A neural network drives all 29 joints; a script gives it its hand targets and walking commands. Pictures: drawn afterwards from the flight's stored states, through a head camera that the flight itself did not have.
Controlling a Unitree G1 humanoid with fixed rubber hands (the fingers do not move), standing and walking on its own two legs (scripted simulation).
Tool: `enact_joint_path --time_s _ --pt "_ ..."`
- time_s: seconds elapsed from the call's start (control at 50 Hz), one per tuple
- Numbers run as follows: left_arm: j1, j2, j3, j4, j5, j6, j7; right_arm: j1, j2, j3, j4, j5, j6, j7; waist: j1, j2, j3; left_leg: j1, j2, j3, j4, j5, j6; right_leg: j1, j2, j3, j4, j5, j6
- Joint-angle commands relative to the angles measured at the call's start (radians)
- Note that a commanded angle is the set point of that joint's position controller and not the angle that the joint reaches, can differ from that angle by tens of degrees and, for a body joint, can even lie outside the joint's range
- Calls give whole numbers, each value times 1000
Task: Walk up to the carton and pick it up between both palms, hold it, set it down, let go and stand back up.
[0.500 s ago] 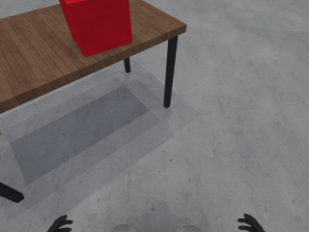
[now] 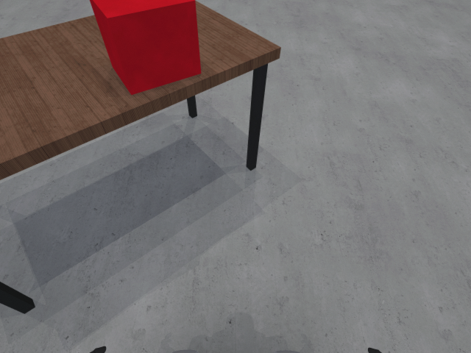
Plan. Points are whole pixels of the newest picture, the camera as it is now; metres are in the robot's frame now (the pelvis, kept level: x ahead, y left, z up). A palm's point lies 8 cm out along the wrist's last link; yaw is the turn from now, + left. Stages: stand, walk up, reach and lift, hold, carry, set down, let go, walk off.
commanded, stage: stand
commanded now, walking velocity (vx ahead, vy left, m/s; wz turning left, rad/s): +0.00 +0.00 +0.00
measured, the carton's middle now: (149, 37) +0.95 +0.28 +0.06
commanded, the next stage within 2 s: walk up in 1.94 s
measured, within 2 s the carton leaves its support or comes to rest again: neither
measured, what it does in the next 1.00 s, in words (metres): stands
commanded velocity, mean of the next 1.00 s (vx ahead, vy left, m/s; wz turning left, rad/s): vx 0.00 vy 0.00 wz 0.00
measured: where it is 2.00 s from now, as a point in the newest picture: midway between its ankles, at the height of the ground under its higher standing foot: outside the picture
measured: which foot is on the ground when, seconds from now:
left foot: down 0.00-1.00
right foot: down 0.00-1.00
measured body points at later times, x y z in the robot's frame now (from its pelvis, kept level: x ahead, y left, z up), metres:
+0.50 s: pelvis +0.00 +0.00 +0.02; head +0.02 +0.00 +0.47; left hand +0.08 +0.28 -0.12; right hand +0.09 -0.28 -0.12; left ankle +0.01 +0.12 -0.72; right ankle +0.02 -0.13 -0.72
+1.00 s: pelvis +0.01 +0.00 +0.03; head +0.02 +0.00 +0.48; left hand +0.09 +0.28 -0.11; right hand +0.08 -0.28 -0.11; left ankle +0.01 +0.12 -0.72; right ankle +0.02 -0.13 -0.72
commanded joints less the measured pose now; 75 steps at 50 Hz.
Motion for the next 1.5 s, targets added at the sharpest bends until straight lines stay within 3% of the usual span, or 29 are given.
enact_joint_path --time_s 0.0,0.34,0.52,0.54,0.6,0.78,0.84,0.9,0.96,1.04,1.1,1.14,1.42,1.48 --pt "-51 235 47 -43 2 -29 15 -59 -229 -49 -59 0 -30 -13 1 5 -107 35 100 -128 -242 160 69 31 -80 105 -203 159 -64" --pt "-67 225 33 22 -6 -35 11 -85 -229 -42 19 7 -34 -12 6 -5 -135 150 107 -96 -350 258 42 122 -104 106 -330 274 -44" --pt "-67 223 32 41 -4 -38 11 -84 -233 -44 36 11 -34 -9 1 0 -127 162 109 -91 -383 261 37 145 -109 103 -370 281 -37" --pt "-79 229 33 40 -5 -37 8 -83 -239 -44 36 8 -34 -12 4 -19 -124 160 111 -92 -382 260 35 144 -111 101 -368 277 -36" --pt "-81 250 40 45 -3 -34 11 -89 -226 -43 34 11 -33 -10 -1 10 -132 163 112 -85 -392 277 34 155 -109 97 -370 290 -33" --pt "-80 236 39 43 -7 -32 10 -85 -228 -45 45 8 -34 -11 1 -22 -116 165 116 -94 -406 271 36 159 -110 98 -394 281 -31" --pt "-80 231 38 42 -5 -32 11 -87 -236 -48 44 7 -35 -10 -1 7 -121 172 116 -87 -408 270 35 165 -113 98 -396 290 -34" --pt "-87 246 45 40 -3 -36 11 -78 -242 -50 47 9 -35 -11 4 -15 -126 172 115 -90 -421 279 32 173 -108 94 -395 280 -31" --pt "-83 241 44 42 -5 -32 11 -84 -242 -48 48 10 -33 -10 0 14 -122 173 113 -80 -417 286 29 172 -112 98 -403 299 -29" --pt "-83 244 44 38 -6 -30 9 -77 -239 -48 51 10 -32 -12 2 -15 -133 173 122 -93 -427 283 36 184 -112 90 -395 286 -29" --pt "-80 242 43 40 -5 -28 10 -87 -249 -47 53 8 -35 -11 3 12 -124 171 116 -85 -427 287 30 182 -110 92 -400 303 -26" --pt "-71 248 45 40 -6 -29 9 -78 -235 -46 50 9 -35 -12 1 -8 -124 175 120 -86 -429 303 28 181 -109 93 -397 304 -27" --pt "-67 245 45 37 -5 -27 11 -84 -244 -51 48 4 -33 -11 4 5 -116 186 116 -83 -434 314 32 178 -114 93 -406 296 -26" --pt "-58 250 44 37 -6 -27 12 -80 -241 -49 50 11 -33 -11 0 -13 -137 197 122 -89 -429 327 34 188 -115 86 -400 320 -26"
